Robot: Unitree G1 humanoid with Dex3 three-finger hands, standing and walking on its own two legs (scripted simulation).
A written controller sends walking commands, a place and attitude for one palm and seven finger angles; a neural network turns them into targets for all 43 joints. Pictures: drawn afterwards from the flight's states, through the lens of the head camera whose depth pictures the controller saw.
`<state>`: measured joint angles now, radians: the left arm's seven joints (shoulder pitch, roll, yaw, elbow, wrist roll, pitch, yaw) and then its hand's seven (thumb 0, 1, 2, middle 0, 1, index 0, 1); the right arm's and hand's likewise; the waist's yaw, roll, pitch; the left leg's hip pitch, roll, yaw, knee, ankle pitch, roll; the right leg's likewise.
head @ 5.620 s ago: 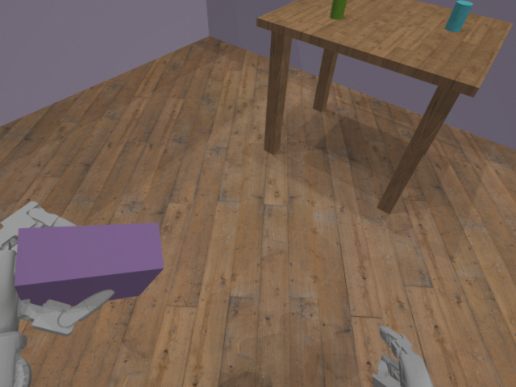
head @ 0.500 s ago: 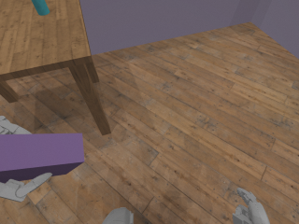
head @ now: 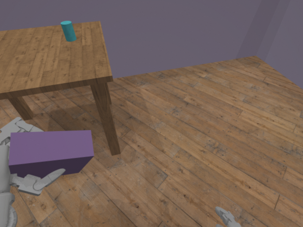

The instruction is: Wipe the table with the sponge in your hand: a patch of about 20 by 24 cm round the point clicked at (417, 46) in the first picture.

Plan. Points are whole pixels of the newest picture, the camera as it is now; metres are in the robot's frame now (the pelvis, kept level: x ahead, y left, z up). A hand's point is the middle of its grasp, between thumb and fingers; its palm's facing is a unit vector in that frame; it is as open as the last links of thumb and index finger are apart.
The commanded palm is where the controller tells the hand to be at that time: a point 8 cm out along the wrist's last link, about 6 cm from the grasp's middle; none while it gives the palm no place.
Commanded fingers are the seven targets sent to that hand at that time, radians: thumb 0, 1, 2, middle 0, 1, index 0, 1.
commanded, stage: take the last steps up to it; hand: left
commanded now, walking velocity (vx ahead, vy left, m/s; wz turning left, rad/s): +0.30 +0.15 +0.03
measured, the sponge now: (63, 155) +0.22 +0.21 +0.14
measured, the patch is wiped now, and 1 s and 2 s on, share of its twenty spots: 0.00 0.00 0.00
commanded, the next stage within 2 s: come to a stop and stand still in 1.68 s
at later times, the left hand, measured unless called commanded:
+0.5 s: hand (50, 116) +0.31 +0.27 +0.17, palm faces +0.39 -0.78 -0.49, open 9.9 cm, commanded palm +0.25 +0.32 +0.17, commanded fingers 0.00 0.10 1.30 -1.20 -1.60 -1.20 -1.60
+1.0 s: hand (59, 94) +0.41 +0.30 +0.15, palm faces +0.41 -0.75 -0.52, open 9.9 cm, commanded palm +0.35 +0.34 +0.17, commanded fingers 0.00 0.10 1.30 -1.20 -1.60 -1.20 -1.60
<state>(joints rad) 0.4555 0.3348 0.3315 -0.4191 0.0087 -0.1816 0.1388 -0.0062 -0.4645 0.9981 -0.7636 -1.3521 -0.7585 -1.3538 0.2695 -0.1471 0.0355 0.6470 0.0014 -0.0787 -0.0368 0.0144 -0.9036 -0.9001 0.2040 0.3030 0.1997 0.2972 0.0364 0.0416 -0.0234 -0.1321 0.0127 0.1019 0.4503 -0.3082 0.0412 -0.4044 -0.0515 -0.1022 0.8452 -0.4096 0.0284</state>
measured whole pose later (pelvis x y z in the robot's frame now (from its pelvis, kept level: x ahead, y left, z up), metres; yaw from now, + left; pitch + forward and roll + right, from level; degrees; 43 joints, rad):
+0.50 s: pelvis +0.09 +0.04 -0.02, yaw +0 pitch +0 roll +2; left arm 0.53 0.39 0.40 -0.60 -0.01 -0.26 0.16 -0.01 -0.46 1.00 -0.76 -1.35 -0.76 -1.35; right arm 0.22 -0.29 -0.09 0.60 0.00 -0.06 -0.06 0.02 -0.91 -0.90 0.20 0.30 0.19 0.30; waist 0.00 -0.03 0.09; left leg -0.34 0.07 0.16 0.53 -0.16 0.00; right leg -0.22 -0.16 -0.11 0.67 -0.43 0.05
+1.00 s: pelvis +0.20 +0.05 +0.00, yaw +2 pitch +1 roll +4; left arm 0.48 0.32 0.37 -0.38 -0.02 -0.23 0.12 -0.01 -0.46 1.00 -0.76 -1.35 -0.76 -1.36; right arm 0.17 -0.25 -0.02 0.67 0.00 -0.02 -0.03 0.02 -0.91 -0.90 0.20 0.30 0.20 0.30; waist 0.01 0.03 0.08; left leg -0.60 0.07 0.05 1.19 -0.28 -0.04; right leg -0.23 -0.10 -0.19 0.51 -0.31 -0.04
